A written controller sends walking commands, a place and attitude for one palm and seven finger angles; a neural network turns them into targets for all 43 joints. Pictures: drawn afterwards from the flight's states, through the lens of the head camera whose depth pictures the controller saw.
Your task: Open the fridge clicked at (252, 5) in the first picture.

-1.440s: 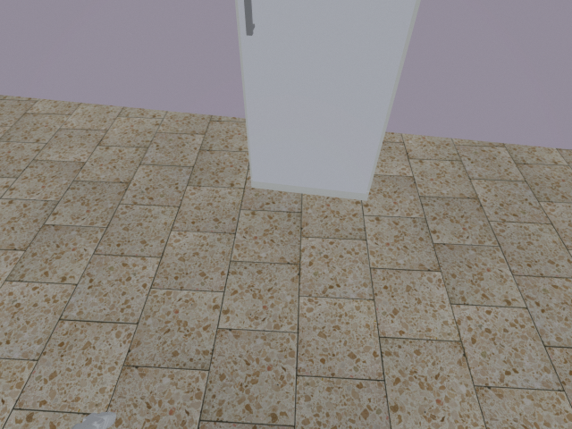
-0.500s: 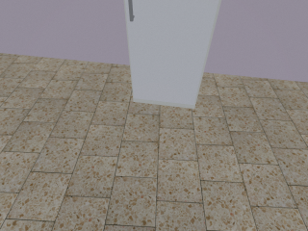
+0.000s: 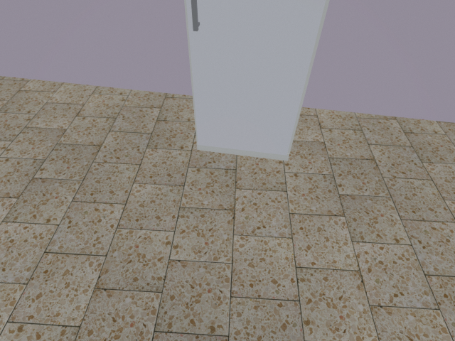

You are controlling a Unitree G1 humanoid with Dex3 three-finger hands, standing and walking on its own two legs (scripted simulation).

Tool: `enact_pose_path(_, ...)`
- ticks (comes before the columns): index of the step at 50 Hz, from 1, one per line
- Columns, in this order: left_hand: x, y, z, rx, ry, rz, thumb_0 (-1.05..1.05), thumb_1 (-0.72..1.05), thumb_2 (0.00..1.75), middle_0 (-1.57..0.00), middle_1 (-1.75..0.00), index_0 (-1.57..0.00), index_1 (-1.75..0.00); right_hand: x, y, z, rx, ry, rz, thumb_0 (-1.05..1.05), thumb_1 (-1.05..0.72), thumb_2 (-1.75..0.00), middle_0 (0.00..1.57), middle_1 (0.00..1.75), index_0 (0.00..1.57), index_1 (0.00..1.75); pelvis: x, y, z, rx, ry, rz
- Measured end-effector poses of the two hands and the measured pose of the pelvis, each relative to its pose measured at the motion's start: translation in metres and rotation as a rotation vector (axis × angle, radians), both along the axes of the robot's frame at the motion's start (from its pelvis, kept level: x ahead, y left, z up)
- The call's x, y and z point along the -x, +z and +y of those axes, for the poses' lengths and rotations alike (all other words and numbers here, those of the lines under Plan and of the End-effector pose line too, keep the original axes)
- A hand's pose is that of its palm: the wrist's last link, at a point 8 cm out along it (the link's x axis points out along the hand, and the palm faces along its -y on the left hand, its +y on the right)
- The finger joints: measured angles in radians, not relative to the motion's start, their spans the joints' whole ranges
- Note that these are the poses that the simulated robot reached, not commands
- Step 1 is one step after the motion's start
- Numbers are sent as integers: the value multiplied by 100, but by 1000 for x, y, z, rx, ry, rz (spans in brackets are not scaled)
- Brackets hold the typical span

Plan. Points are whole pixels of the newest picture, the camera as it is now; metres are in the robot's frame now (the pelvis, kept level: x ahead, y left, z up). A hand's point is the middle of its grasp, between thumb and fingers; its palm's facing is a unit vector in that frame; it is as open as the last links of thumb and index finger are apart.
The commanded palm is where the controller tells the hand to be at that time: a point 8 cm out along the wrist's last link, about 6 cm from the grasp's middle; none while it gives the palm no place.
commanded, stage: walk to a spot facing it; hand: left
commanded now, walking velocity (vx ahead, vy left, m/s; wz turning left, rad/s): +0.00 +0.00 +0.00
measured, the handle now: out of the picture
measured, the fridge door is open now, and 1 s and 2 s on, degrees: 0 0 0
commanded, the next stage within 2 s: turn to face it in 1.14 s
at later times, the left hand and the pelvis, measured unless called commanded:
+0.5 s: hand out of the picture +0.03 +0.22 -0.19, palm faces +0.06 -0.99 -0.16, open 7.4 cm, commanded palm none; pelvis +0.07 +0.04 -0.01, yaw +5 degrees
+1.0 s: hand (148, 261) +0.33 +0.21 -0.18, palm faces +0.26 -0.94 -0.20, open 7.2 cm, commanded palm none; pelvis +0.29 +0.02 -0.02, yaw +14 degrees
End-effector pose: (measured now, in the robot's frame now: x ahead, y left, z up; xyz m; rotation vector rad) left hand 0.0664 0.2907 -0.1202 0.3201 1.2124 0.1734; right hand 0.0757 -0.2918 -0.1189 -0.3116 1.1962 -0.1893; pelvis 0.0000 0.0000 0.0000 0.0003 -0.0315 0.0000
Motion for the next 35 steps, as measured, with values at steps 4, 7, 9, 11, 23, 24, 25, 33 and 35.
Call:
enact_pose_path(4,0,0,1,0,0,3,1,91,90,-20,-30,-20,-30,-1,0,0,1,3,-1,1,-90,-90,20,30,20,30,0,0,0,0,0,0)
enact_pose_path(7,1,0,1,-1,2,4,1,91,90,-20,-30,-20,-30,-2,0,1,1,3,0,1,-90,-90,20,30,20,30,-1,0,1,0,1,1)
enact_pose_path(9,2,-2,-1,1,10,8,1,91,90,-20,-30,-20,-30,0,-2,4,-3,4,9,1,-90,-90,20,30,20,30,-3,-1,1,1,4,4)
enact_pose_path(11,6,-7,-6,17,24,15,1,91,90,-20,-30,-20,-30,4,-6,10,-14,5,27,0,-90,-90,20,30,20,30,-7,-3,2,6,11,7)
enact_pose_path(23,52,-46,-18,170,163,212,1,91,90,-20,-30,-20,-30,28,-25,87,-90,-41,170,0,-91,-90,19,30,20,30,-61,-15,38,10,72,20)
enact_pose_path(24,48,-44,-19,176,162,222,1,91,90,-20,-30,-20,-30,33,-23,94,-100,-55,189,0,-91,-90,20,30,20,30,-66,-13,39,7,76,24)
enact_pose_path(25,41,-42,-19,183,162,222,1,91,90,-20,-30,-20,-30,37,-21,101,-110,-66,213,0,-91,-90,20,30,20,30,-72,-10,40,6,82,26)
enact_pose_path(33,-65,-30,-20,187,171,85,2,92,90,-20,-30,-20,-30,48,-11,133,-174,-122,413,0,-90,-90,20,30,20,30,-128,-3,41,8,125,36)
enact_pose_path(35,-101,-29,-20,179,158,46,2,93,90,-20,-30,-20,-30,39,-13,133,-183,-134,439,0,-90,-90,20,30,20,30,-146,-5,38,6,128,36)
